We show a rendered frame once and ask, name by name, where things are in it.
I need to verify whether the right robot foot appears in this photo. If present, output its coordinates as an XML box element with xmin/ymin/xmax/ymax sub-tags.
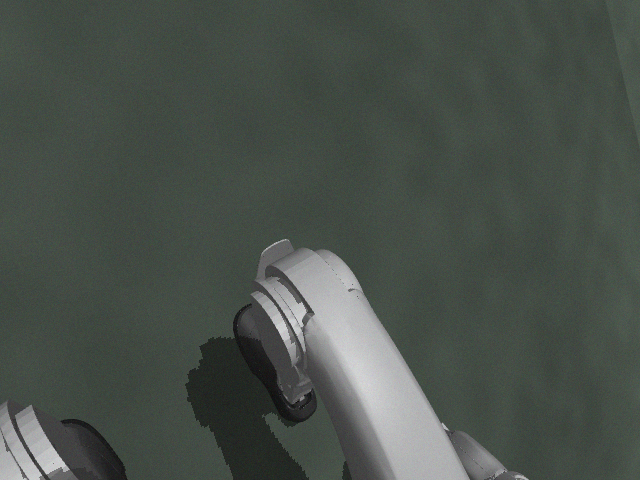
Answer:
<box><xmin>233</xmin><ymin>303</ymin><xmax>317</xmax><ymax>422</ymax></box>

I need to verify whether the left robot foot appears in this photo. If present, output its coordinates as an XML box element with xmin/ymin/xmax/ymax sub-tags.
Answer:
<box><xmin>60</xmin><ymin>419</ymin><xmax>127</xmax><ymax>480</ymax></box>

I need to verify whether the right robot hand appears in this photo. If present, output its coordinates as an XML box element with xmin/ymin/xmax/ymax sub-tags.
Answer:
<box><xmin>441</xmin><ymin>422</ymin><xmax>508</xmax><ymax>480</ymax></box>

